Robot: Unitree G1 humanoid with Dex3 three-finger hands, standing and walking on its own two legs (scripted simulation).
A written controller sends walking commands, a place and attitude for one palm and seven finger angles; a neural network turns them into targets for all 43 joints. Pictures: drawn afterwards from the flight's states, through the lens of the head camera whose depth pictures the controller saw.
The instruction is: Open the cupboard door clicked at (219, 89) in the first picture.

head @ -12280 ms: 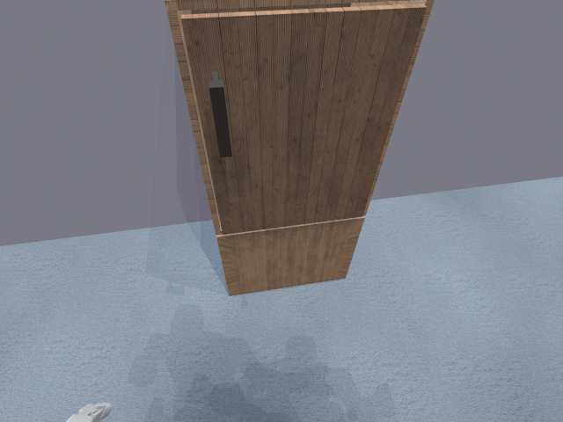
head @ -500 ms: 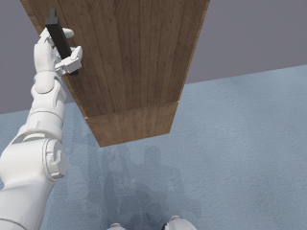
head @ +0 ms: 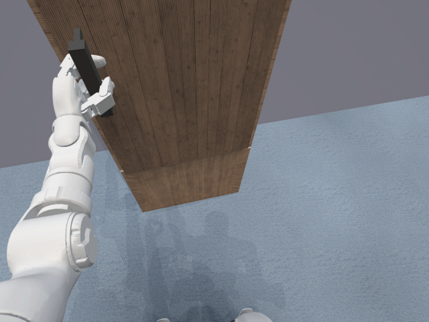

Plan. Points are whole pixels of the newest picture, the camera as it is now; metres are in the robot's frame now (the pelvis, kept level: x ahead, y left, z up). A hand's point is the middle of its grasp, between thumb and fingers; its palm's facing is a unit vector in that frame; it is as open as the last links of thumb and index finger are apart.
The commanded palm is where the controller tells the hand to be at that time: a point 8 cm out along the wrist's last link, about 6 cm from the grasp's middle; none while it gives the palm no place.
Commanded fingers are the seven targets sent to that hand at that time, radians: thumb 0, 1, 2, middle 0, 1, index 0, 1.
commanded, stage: pull the door open along its arc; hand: left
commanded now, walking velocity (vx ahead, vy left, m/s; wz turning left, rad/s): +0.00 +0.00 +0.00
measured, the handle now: (93, 75) +0.56 +0.19 +0.12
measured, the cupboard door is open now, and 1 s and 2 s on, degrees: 2 36 37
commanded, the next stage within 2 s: open thumb and fingers to let go in 0.76 s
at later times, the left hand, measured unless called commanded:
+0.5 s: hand (159, 157) +0.36 +0.07 +0.12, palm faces +0.45 -0.89 +0.02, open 6.4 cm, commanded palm +0.29 +0.10 +0.12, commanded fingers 0.00 0.90 0.90 -0.40 -1.35 -0.40 -1.35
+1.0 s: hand (184, 176) +0.33 +0.03 +0.12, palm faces +0.43 -0.90 -0.07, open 6.5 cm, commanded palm +0.27 +0.05 +0.12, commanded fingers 0.00 0.34 0.66 -0.36 -1.29 -0.36 -1.29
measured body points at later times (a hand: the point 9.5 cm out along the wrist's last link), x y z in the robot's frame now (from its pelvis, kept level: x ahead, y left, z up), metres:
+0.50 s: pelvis +0.00 -0.01 +0.01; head +0.01 -0.03 +0.46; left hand +0.33 +0.11 +0.12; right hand +0.19 -0.22 -0.08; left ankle -0.02 +0.12 -0.71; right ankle -0.01 -0.12 -0.71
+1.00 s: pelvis +0.00 -0.05 +0.02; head +0.00 -0.08 +0.47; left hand +0.30 +0.07 +0.13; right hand +0.20 -0.24 -0.09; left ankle -0.02 +0.11 -0.71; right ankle -0.01 -0.12 -0.71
